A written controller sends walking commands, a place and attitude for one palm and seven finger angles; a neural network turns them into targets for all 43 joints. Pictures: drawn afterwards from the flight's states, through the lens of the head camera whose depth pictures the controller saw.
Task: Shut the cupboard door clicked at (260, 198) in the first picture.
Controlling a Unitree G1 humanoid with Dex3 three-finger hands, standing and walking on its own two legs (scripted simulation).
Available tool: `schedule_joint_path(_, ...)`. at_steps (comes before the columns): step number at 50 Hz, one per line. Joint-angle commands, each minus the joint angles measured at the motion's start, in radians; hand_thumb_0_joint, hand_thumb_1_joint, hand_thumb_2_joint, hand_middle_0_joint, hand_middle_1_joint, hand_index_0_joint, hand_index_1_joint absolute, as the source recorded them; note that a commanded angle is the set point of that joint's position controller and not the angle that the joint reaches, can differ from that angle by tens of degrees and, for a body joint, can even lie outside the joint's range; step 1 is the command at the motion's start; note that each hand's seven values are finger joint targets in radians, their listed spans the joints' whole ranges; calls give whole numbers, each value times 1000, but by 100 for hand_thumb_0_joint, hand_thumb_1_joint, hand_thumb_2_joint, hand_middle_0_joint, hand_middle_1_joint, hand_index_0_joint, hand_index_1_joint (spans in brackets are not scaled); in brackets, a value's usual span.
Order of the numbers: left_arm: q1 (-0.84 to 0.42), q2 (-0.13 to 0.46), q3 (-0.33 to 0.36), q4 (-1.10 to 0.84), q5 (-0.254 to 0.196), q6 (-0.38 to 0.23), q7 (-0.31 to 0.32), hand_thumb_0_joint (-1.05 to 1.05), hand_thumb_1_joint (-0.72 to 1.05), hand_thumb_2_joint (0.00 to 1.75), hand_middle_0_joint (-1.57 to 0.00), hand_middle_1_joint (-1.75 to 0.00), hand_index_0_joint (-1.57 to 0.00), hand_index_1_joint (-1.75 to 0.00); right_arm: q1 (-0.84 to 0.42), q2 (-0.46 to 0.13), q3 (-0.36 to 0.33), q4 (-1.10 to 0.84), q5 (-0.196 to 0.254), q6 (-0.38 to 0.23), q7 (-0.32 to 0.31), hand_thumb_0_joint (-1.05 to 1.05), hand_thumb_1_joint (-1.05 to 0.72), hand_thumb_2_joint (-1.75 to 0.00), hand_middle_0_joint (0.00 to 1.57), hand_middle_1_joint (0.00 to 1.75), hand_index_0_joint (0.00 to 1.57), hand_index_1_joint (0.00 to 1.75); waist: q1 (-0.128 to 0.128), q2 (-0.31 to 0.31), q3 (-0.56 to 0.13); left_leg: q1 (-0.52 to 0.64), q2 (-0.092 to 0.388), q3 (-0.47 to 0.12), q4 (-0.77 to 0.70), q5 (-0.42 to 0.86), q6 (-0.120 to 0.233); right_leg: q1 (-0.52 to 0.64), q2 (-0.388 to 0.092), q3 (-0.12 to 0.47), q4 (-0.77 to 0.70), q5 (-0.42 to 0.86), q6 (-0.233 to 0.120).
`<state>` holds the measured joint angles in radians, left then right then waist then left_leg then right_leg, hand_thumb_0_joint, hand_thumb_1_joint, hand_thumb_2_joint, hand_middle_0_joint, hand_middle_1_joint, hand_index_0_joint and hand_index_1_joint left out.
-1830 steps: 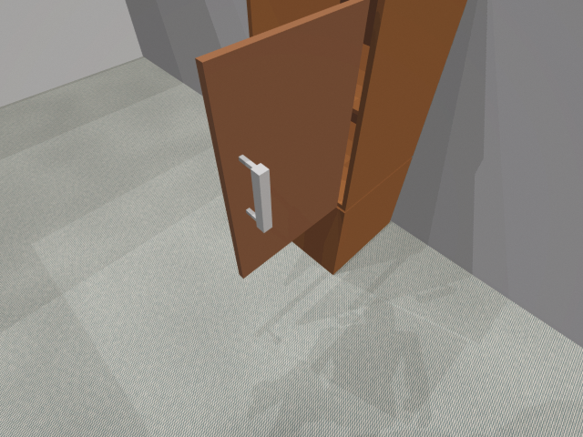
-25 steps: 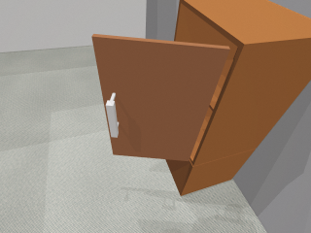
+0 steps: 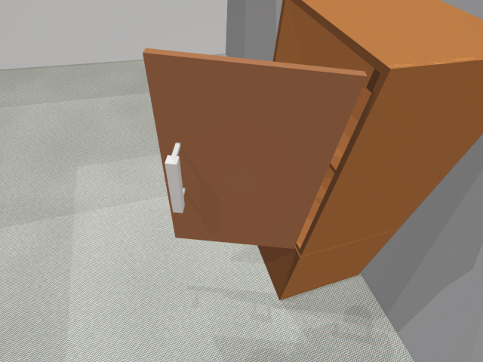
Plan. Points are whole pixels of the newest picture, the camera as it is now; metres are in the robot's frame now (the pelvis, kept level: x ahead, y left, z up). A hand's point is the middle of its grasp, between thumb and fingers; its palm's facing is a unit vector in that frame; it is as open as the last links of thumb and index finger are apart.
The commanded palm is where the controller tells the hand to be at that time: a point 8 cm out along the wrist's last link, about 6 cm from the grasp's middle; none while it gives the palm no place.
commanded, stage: look again from close up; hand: left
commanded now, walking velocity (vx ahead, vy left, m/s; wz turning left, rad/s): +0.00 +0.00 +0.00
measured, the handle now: (177, 179) +0.49 +0.18 -0.03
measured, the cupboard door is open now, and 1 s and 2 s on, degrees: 68 68 68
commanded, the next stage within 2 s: raise the hand and make a fist in 0.14 s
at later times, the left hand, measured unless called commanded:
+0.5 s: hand (151, 303) +0.21 +0.16 -0.01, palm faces +0.09 -1.00 +0.00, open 6.9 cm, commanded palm +0.12 +0.21 -0.07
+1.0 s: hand (161, 324) +0.19 +0.15 -0.06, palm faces -0.03 -1.00 -0.01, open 4.5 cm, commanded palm +0.15 +0.20 -0.05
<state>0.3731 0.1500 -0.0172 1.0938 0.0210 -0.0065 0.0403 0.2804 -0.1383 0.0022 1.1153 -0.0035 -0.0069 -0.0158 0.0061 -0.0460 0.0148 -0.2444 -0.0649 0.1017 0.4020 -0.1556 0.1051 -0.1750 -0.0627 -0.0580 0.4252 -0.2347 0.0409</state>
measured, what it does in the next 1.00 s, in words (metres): lowers itself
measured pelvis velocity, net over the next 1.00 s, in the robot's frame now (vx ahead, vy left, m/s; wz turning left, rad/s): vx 0.00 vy -0.05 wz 0.04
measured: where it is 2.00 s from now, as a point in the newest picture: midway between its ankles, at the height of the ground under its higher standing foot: outside the picture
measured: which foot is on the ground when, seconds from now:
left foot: down 0.00-1.00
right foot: down 0.00-1.00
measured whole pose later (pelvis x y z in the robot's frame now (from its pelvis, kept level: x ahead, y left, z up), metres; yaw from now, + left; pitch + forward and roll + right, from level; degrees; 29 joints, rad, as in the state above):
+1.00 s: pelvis +0.00 -0.05 -0.11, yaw +2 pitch +17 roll -3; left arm 0.46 0.25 0.16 -0.08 -0.33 -0.35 -0.37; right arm 0.20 -0.17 0.02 0.52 0.05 -0.18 -0.04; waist 0.03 0.04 -0.17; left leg -1.03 0.01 0.00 1.25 -0.52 0.04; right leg -0.94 0.05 -0.13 1.21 -0.58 -0.07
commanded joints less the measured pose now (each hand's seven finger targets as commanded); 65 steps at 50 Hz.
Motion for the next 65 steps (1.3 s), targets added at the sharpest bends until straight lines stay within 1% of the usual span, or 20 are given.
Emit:
schedule_joint_path(1,98,65,9,-11,2,-10,7,0,90,90,-20,-30,-20,-30,36,-124,-20,-29,-1,-17,-4,0,-90,-90,20,30,20,30,4,43,67,-30,181,-230,-177,-200,-59,-32,-47,58,-57,5,-61)
schedule_joint_path(11,78,63,12,-16,0,-14,8,0,90,90,-20,-30,-20,-30,43,-109,-16,-17,-1,-22,-5,0,-90,-90,20,30,20,30,1,35,54,4,174,-197,-147,-96,-60,-19,-56,70,-73,45,-63)
schedule_joint_path(12,43,94,3,0,21,-19,39,0,90,90,-20,-30,-20,-30,-2,-163,-9,-93,-3,-19,0,0,-90,-90,20,30,20,30,-8,106,124,-47,178,-155,-36,19,-99,-81,-49,52,-19,-6,-65)
schedule_joint_path(13,-783,544,303,-1704,-127,-256,34,0,90,90,-20,-30,-20,-30,80,-342,-54,-462,24,-181,-79,0,-90,-90,20,30,20,30,-207,98,-259,286,135,-234,-52,87,-106,-132,76,-26,70,92,-55)
schedule_joint_path(14,-172,202,18,-1501,-132,-214,44,0,90,90,-22,-32,-22,-32,11,-227,11,-426,50,-282,-81,0,-90,-90,20,30,20,30,-47,365,-483,435,183,-247,-52,111,-157,-171,106,-34,133,-49,-80)
schedule_joint_path(15,93,54,-17,-1348,-158,-88,71,0,90,90,-24,-34,-24,-34,-44,-206,11,-405,44,-327,-71,0,-90,-90,20,30,20,30,-30,359,-311,272,187,-312,-111,15,-219,-221,107,-33,244,-141,-79)
schedule_joint_path(16,106,-51,-96,-1155,-178,-45,73,0,90,90,-25,-36,-25,-36,-42,-207,9,-369,62,-345,-50,0,-90,-90,20,30,20,30,-50,222,-75,74,154,-290,-116,-168,-193,-313,75,-20,263,-139,-72)
schedule_joint_path(19,97,-5,5,-983,-190,-211,11,0,90,90,-31,-42,-31,-42,-60,-254,-43,-470,26,-375,-7,0,-90,-90,20,30,20,30,-79,-61,60,-198,77,-233,140,-317,-120,-435,66,-44,152,-214,-75)
schedule_joint_path(20,216,7,61,-903,-205,-287,-45,0,90,90,-33,-44,-33,-44,-74,-252,-57,-508,25,-374,12,0,-90,-90,20,30,20,30,-22,-58,-8,-250,58,-200,229,-249,-124,-453,61,-30,200,-231,-89)
schedule_joint_path(22,286,27,130,-859,-271,-474,-176,0,90,90,-36,-48,-36,-48,-115,-240,-81,-567,13,-359,28,0,-90,-90,20,30,20,30,25,-262,-90,-439,39,-153,394,-287,-132,-540,55,6,308,-381,-85)
schedule_joint_path(23,282,28,128,-880,-297,-570,-258,0,90,90,-38,-50,-38,-50,-141,-247,-89,-600,13,-353,32,0,-90,-90,20,30,20,30,32,-295,-99,-531,32,-131,466,-291,-132,-565,50,46,353,-415,-85)
schedule_joint_path(25,304,106,196,-867,-312,-680,-379,0,90,90,-42,-54,-42,-54,-155,-248,-105,-663,25,-334,46,0,-90,-90,20,30,20,30,50,-140,-120,-640,25,-120,572,-289,-126,-591,32,127,442,-378,-98)
schedule_joint_path(28,265,168,240,-1060,-337,-616,-405,0,90,90,-47,-60,-47,-60,-208,-255,-106,-781,43,-300,38,0,-90,-90,20,30,20,30,85,39,-250,-623,27,-128,569,-347,-102,-619,57,124,520,-406,-99)
schedule_joint_path(32,145,196,229,-1447,-345,-580,-318,0,90,90,-55,-68,-55,-68,-148,-232,-95,-812,38,-277,6,0,-90,-90,20,30,20,30,37,185,-381,-524,54,-180,598,-270,-80,-650,85,110,563,-249,-91)
schedule_joint_path(35,21,195,181,-1561,-323,-632,-288,0,90,90,-60,-74,-60,-74,-99,-223,-82,-764,25,-277,-17,0,-90,-90,20,30,20,30,-36,138,-375,-543,67,-185,697,-161,-65,-695,100,110,590,-130,-79)
schedule_joint_path(38,14,166,138,-1446,-319,-636,-340,0,90,90,-66,-80,-66,-80,-100,-229,-72,-723,29,-285,-29,0,-90,-90,20,30,20,30,-67,123,-316,-621,75,-183,757,-194,-63,-743,97,118,583,-164,-69)
schedule_joint_path(43,129,219,226,-1332,-356,-467,-439,0,90,90,-75,-90,-75,-90,-113,-219,-68,-751,60,-258,-44,0,-90,-90,20,30,20,30,-4,52,-428,-667,72,-168,758,-154,-62,-569,63,188,531,-99,-22)
schedule_joint_path(47,173,232,304,-1376,-387,-390,-406,0,90,90,-82,-98,-82,-98,-123,-191,-63,-770,59,-232,-43,0,-90,-90,20,30,20,30,39,47,-490,-632,70,-172,717,-81,-69,-463,51,171,547,46,-8)
schedule_joint_path(55,140,192,245,-1321,-363,-490,-352,0,90,90,-97,-114,-97,-114,-110,-208,-64,-753,48,-232,-41,0,-90,-90,20,30,20,30,6,10,-352,-661,74,-175,692,-151,-74,-579,63,142,552,-82,-28)
schedule_joint_path(65,105,222,230,-1405,-340,-513,-293,0,90,90,-115,-134,-115,-134,-90,-230,-67,-768,48,-228,-40,0,-90,-90,20,30,20,30,15,116,-385,-504,83,-210,571,-185,-80,-639,104,31,570,-171,-84)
